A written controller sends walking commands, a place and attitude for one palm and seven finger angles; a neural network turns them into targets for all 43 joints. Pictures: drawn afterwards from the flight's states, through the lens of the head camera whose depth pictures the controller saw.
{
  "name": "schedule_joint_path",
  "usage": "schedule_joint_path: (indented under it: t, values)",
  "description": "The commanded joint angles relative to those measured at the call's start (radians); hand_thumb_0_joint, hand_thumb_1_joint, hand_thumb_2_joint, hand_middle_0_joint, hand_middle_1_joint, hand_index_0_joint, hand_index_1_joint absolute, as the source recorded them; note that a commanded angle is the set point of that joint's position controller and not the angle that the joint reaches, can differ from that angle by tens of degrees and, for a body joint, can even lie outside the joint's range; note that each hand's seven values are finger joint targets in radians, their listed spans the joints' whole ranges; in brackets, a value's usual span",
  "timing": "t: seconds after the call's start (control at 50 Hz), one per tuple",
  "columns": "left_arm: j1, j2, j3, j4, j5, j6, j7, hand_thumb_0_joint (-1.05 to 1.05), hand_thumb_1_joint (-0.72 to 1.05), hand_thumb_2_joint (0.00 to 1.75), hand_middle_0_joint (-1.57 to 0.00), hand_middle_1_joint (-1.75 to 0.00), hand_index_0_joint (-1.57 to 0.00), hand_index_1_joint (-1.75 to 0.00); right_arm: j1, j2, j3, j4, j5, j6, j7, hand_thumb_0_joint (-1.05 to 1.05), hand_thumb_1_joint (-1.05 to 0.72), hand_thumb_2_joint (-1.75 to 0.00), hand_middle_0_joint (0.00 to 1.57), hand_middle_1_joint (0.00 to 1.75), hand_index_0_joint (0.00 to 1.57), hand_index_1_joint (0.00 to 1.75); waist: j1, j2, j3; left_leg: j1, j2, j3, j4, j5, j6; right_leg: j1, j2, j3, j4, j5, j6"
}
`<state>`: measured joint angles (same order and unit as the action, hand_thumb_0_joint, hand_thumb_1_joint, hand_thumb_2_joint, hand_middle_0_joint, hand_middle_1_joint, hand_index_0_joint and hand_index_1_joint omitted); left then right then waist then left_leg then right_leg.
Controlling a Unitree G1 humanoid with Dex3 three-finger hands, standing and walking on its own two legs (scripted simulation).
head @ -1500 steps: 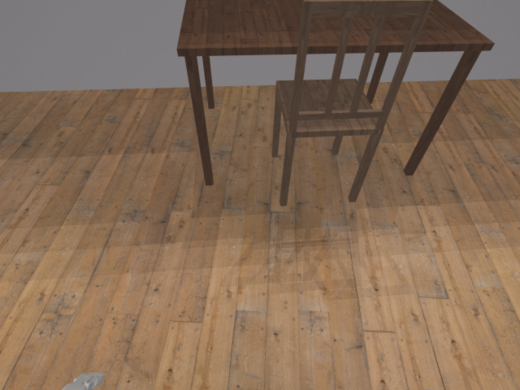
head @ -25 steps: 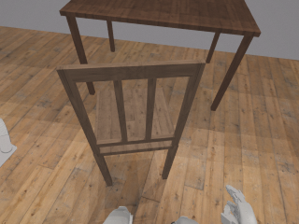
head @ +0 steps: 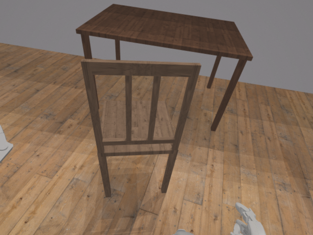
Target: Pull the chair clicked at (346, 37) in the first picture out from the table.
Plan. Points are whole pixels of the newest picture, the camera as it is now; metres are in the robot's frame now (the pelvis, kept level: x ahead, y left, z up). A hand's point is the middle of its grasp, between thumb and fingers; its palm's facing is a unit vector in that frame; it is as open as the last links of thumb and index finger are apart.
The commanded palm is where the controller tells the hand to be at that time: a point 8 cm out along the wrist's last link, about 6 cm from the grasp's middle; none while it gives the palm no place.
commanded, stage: stop stepping back and stand still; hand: left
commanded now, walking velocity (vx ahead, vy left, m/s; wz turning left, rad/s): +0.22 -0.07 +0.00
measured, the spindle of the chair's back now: (128, 111) +0.57 +0.13 -0.02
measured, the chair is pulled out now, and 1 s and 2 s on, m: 0.56 0.56 0.56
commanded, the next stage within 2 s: let the arm hang, fingers relaxed in 0.56 s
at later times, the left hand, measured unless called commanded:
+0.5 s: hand out of the picture +0.13 +0.27 +0.19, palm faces +0.41 -0.78 -0.47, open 7.4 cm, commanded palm +0.07 +0.31 +0.21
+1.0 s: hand out of the picture +0.01 +0.16 -0.14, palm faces +0.12 -0.98 -0.14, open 6.7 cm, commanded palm none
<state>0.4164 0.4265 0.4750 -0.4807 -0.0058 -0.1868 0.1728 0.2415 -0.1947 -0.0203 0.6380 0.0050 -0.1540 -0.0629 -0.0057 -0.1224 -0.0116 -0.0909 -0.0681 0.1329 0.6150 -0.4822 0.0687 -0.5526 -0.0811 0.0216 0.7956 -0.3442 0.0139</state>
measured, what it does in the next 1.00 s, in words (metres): steps on the spot: right foot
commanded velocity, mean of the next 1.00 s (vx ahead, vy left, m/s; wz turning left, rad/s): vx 0.10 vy -0.01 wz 0.00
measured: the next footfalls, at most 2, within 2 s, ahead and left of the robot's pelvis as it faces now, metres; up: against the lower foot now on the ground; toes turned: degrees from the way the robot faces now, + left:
right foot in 0.24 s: -0.02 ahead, -0.11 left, +0.00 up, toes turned -4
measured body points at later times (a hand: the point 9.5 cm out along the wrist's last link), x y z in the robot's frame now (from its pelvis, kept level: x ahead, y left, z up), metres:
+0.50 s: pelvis -0.08 +0.01 +0.01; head -0.08 +0.02 +0.46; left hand +0.10 +0.31 +0.21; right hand +0.05 -0.23 -0.08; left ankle -0.07 +0.08 -0.71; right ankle -0.08 -0.10 -0.68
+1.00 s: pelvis -0.06 -0.01 +0.02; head -0.03 +0.02 +0.47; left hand +0.00 +0.21 -0.13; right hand -0.01 -0.23 -0.11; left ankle -0.08 +0.09 -0.71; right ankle -0.06 -0.10 -0.71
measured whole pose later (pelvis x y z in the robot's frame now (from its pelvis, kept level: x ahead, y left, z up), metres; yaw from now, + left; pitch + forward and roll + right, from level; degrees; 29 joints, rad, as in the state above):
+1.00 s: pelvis -0.06 -0.01 +0.02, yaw +3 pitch +0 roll +0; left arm 0.28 0.15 0.03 0.81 -0.01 0.02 0.03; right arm 0.29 -0.17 0.03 0.91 -0.02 0.00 -0.01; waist 0.00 -0.05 0.06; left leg -0.23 -0.02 0.02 0.56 -0.32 0.03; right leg -0.24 -0.01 -0.12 0.54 -0.29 -0.03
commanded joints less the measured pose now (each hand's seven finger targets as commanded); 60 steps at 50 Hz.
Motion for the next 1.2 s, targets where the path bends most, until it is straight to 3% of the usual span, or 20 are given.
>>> schedule_joint_path:
  t: [0.0,0.04,0.08,0.14,0.22,0.26,0.28,0.32,0.36,0.4,0.44,0.56,0.62,0.64,0.66,0.72,0.76,0.82,0.96,1.18]
  values:
    - [-0.055,0.209,0.1,-0.267,0.027,-0.118,-0.005,0.0,0.9,0.9,-0.2,-0.3,-0.2,-0.3,-0.081,-0.106,-0.056,-0.15,-0.011,-0.044,0.045,0.0,-0.9,-0.9,0.2,0.3,0.2,0.3,-0.045,0.505,0.182,-0.533,0.335,-0.387,-0.398,0.404,0.075,0.137,0.069,0.058,0.649,-0.047,0.006]
    - [0.057,0.209,0.119,-0.252,0.019,-0.147,-0.015,0.0,0.9,0.9,-0.2,-0.3,-0.2,-0.3,-0.057,-0.136,-0.08,-0.134,0.029,-0.026,0.053,0.0,-0.9,-0.9,0.2,0.3,0.2,0.3,0.005,0.24,0.147,-0.263,0.334,-0.268,-0.238,0.478,0.099,-0.038,0.062,0.0,0.455,-0.053,-0.026]
    - [0.095,0.226,0.146,-0.264,0.016,-0.157,-0.02,0.0,0.9,0.9,-0.2,-0.3,-0.2,-0.3,-0.041,-0.151,-0.085,-0.146,0.032,-0.008,0.042,0.0,-0.9,-0.9,0.2,0.3,0.2,0.3,-0.005,0.278,0.07,-0.103,0.317,-0.279,-0.142,0.664,0.086,-0.037,0.063,-0.061,0.224,-0.038,-0.049]
    - [0.085,0.224,0.169,-0.202,0.001,-0.145,-0.032,0.0,0.9,0.9,-0.2,-0.3,-0.2,-0.3,-0.021,-0.148,-0.074,-0.143,0.027,0.004,0.023,0.0,-0.9,-0.9,0.2,0.3,0.2,0.3,-0.028,0.347,0.002,-0.109,0.294,-0.286,-0.096,0.524,0.051,0.119,0.079,-0.127,-0.094,-0.006,-0.046]
    - [0.034,0.22,0.161,-0.137,-0.012,-0.121,-0.028,0.0,0.9,0.9,-0.2,-0.3,-0.2,-0.3,-0.028,-0.157,-0.065,-0.129,0.014,0.008,0.01,0.0,-0.9,-0.9,0.2,0.3,0.2,0.3,-0.039,0.262,-0.056,-0.201,0.261,-0.283,-0.024,0.29,0.025,0.336,0.092,-0.156,-0.365,0.084,-0.043]
    - [0.068,0.188,0.127,-0.127,-0.02,-0.109,-0.02,0.0,0.9,0.9,-0.2,-0.3,-0.2,-0.3,-0.009,-0.164,-0.084,-0.125,0.026,0.018,0.02,0.0,-0.9,-0.9,0.2,0.3,0.2,0.3,-0.046,0.05,-0.139,-0.22,0.161,-0.213,0.128,0.28,0.006,0.455,0.009,-0.021,-0.382,0.284,-0.111]
    - [0.141,0.167,0.097,-0.14,-0.038,-0.094,-0.022,0.0,0.9,0.9,-0.2,-0.3,-0.2,-0.3,-0.009,-0.171,-0.104,-0.15,0.041,0.034,0.028,0.0,-0.9,-0.9,0.2,0.3,0.2,0.3,-0.027,-0.133,-0.195,-0.266,0.058,-0.153,0.191,0.13,-0.026,0.485,-0.091,0.19,-0.38,0.241,-0.188]
    - [0.118,0.179,0.101,-0.198,-0.042,-0.087,-0.007,0.0,0.9,0.9,-0.2,-0.3,-0.2,-0.3,-0.046,-0.139,-0.075,-0.156,0.037,0.052,0.026,0.0,-0.9,-0.9,0.2,0.3,0.2,0.3,-0.036,-0.021,-0.056,-0.221,0.066,-0.15,0.108,0.024,-0.026,0.236,-0.18,0.235,-0.397,-0.029,-0.215]
    - [0.08,0.204,0.118,-0.262,-0.021,-0.101,0.005,0.0,0.9,0.9,-0.2,-0.3,-0.2,-0.3,-0.078,-0.132,-0.042,-0.153,0.016,0.045,0.012,0.0,-0.9,-0.9,0.2,0.3,0.2,0.3,-0.045,0.203,0.005,-0.185,0.108,-0.221,-0.173,0.015,0.008,0.145,-0.037,0.049,-0.184,-0.086,-0.13]
    - [0.02,0.253,0.148,-0.331,-0.006,-0.127,0.011,0.0,0.9,0.9,-0.2,-0.3,-0.2,-0.3,-0.108,-0.133,-0.043,-0.149,-0.01,0.009,-0.007,0.0,-0.9,-0.9,0.2,0.3,0.2,0.3,-0.033,0.521,0.073,-0.23,0.335,-0.607,-0.435,-0.107,0.054,0.061,0.097,-0.073,0.135,-0.167,-0.04]
    - [0.049,0.242,0.146,-0.284,-0.002,-0.123,0.008,0.0,0.9,0.9,-0.2,-0.3,-0.2,-0.3,-0.077,-0.126,-0.051,-0.127,-0.004,-0.013,0.001,0.0,-0.9,-0.9,0.2,0.3,0.2,0.3,-0.023,0.317,0.079,-0.236,0.34,-0.573,-0.395,0.019,0.101,0.091,0.081,-0.032,0.149,-0.135,-0.039]
    - [0.153,0.178,0.136,-0.093,-0.016,-0.117,-0.005,0.0,0.9,0.9,-0.2,-0.3,-0.2,-0.3,-0.065,-0.138,-0.053,-0.122,0.005,-0.001,0.012,0.0,-0.9,-0.9,0.2,0.3,0.2,0.3,-0.016,0.246,0.006,-0.35,0.216,-0.307,-0.239,0.06,0.029,0.478,0.082,-0.093,-0.406,0.049,-0.045]
    - [0.125,0.147,0.087,-0.042,-0.026,-0.108,-0.012,0.0,0.9,0.9,-0.2,-0.3,-0.2,-0.3,-0.056,-0.143,-0.069,-0.126,0.019,0.009,0.006,0.0,-0.9,-0.9,0.2,0.3,0.2,0.3,-0.027,0.036,0.025,-0.381,0.104,-0.214,-0.099,-0.081,-0.014,0.384,-0.052,0.174,-0.492,-0.159,-0.121]
    - [0.088,-0.111,-0.314,0.534,0.077,0.093,-0.137,0.0,0.9,0.9,-0.2,-0.3,-0.2,-0.3,-0.035,-0.165,-0.064,0.018,-0.005,0.02,0.078,0.0,-0.9,-0.9,0.2,0.3,0.2,0.3,-0.058,0.016,0.042,-0.376,0.086,-0.158,0.155,0.143,-0.057,0.243,-0.192,0.145,-0.358,0.149,-0.149]
    - [0.066,-0.135,-0.323,0.552,0.07,0.167,-0.15,0.0,0.9,0.9,-0.2,-0.3,-0.2,-0.3,0.023,-0.098,-0.06,0.025,-0.01,0.081,0.077,0.0,-0.9,-0.9,0.2,0.3,0.2,0.3,-0.052,-0.013,-0.017,-0.261,0.081,-0.15,0.167,0.093,-0.059,0.139,-0.199,0.145,-0.366,0.086,-0.194]
    - [-0.045,-0.126,-0.359,0.678,0.054,0.191,-0.152,0.0,0.9,0.9,-0.2,-0.3,-0.2,-0.3,0.042,-0.102,-0.035,0.014,-0.034,0.129,0.075,0.0,-0.9,-0.9,0.2,0.3,0.2,0.3,-0.047,-0.119,0.049,-0.227,0.084,-0.167,0.008,0.165,-0.029,0.093,-0.128,0.057,-0.333,-0.035,-0.128]
    - [-0.079,-0.121,-0.38,0.781,0.048,0.19,-0.155,0.0,0.9,0.9,-0.2,-0.3,-0.2,-0.3,0.018,-0.137,-0.033,0.023,-0.043,0.129,0.073,0.0,-0.9,-0.9,0.2,0.3,0.2,0.3,-0.024,-0.11,0.052,-0.234,0.125,-0.233,-0.048,0.321,-0.005,0.164,-0.076,0.041,-0.301,0.058,-0.095]
    - [-0.123,-0.118,-0.407,0.966,0.034,0.201,-0.154,0.0,0.9,0.9,-0.2,-0.3,-0.2,-0.3,0.01,-0.153,-0.011,0.092,-0.037,0.12,0.057,0.0,-0.9,-0.9,0.2,0.3,0.2,0.3,0.0,0.13,0.019,-0.245,0.193,-0.338,-0.173,0.514,0.03,0.307,0.007,-0.028,-0.214,0.165,-0.038]
    - [-0.063,-0.135,-0.429,1.273,0.016,0.177,-0.133,0.0,0.9,0.9,-0.2,-0.3,-0.2,-0.3,0.09,-0.088,0.001,0.233,-0.023,0.127,0.032,0.0,-0.9,-0.9,0.2,0.3,0.2,0.3,-0.005,0.342,-0.114,-0.037,0.156,-0.207,-0.146,0.629,-0.026,0.439,-0.036,-0.011,-0.326,0.378,-0.083]
    - [-0.082,-0.144,-0.465,1.424,0.011,0.185,-0.134,0.0,0.9,0.9,-0.2,-0.3,-0.2,-0.3,0.132,-0.074,0.007,0.338,-0.016,0.148,0.035,0.0,-0.9,-0.9,0.2,0.3,0.2,0.3,0.0,0.108,0.073,-0.117,0.158,-0.209,-0.243,0.347,-0.017,0.388,-0.036,0.007,-0.433,0.178,-0.072]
